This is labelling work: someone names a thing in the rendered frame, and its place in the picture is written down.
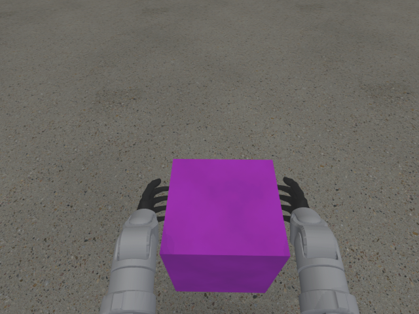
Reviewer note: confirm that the carton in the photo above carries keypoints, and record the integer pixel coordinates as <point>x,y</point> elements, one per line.
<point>223,228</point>

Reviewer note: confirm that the robot right forearm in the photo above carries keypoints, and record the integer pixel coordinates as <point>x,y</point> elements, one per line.
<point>324,289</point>

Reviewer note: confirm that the robot right hand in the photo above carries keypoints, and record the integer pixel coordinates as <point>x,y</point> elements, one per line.
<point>296,198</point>

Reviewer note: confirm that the robot left forearm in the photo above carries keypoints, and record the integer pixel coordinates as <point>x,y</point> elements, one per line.
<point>133,267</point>

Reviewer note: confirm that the robot left hand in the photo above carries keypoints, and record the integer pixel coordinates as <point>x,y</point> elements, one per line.
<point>148,201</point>

